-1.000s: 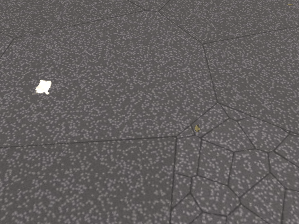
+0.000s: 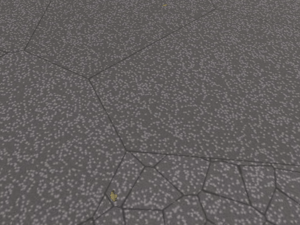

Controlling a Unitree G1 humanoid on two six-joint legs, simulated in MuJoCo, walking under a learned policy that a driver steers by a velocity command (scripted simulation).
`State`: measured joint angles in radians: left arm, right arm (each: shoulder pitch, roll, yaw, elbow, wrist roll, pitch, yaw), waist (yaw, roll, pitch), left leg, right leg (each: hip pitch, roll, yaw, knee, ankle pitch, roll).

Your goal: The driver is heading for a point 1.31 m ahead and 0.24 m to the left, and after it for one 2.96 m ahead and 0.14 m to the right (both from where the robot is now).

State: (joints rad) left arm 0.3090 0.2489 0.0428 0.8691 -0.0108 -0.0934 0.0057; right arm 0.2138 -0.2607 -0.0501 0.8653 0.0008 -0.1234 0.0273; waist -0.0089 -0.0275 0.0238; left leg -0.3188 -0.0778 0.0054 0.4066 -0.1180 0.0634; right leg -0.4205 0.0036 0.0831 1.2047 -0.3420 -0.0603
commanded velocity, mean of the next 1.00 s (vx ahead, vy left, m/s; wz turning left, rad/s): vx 0.50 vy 0.00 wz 0.33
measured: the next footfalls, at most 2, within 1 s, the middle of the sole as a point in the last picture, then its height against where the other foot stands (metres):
right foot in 0.32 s outside the picture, level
left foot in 0.84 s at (106, 215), level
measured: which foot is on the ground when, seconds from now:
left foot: down 0.00-0.32, up 0.34-0.82, down 0.84-1.00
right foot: up 0.00-0.30, down 0.32-0.84, up 0.86-1.00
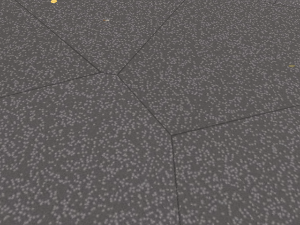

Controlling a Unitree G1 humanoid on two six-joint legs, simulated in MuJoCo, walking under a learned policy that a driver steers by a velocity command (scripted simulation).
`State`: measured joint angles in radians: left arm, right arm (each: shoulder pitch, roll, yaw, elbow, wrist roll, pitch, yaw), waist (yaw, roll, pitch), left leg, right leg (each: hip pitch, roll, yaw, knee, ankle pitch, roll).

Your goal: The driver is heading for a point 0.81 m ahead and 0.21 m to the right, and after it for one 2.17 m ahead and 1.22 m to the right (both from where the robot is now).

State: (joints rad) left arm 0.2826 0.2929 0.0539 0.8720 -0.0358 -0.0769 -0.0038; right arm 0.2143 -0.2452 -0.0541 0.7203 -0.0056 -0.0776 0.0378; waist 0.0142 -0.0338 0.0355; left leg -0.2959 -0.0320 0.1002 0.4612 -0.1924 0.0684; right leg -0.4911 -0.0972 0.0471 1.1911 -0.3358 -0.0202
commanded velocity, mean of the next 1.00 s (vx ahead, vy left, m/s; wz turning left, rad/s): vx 0.50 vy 0.00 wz -0.36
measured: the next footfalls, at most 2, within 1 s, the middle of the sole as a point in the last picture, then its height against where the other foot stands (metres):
right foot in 0.40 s outside the picture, level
left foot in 0.90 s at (172, 177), level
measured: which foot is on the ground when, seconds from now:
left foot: down 0.00-0.42, up 0.44-0.88, down 0.90-1.00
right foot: up 0.00-0.38, down 0.40-0.92, up 0.94-1.00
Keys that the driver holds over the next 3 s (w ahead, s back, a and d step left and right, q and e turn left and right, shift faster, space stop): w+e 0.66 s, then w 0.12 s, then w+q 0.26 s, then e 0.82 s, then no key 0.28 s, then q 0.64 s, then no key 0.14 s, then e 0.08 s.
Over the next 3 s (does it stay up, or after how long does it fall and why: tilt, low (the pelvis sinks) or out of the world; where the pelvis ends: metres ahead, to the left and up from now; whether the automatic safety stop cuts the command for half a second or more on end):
stays up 0.80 -0.15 0.01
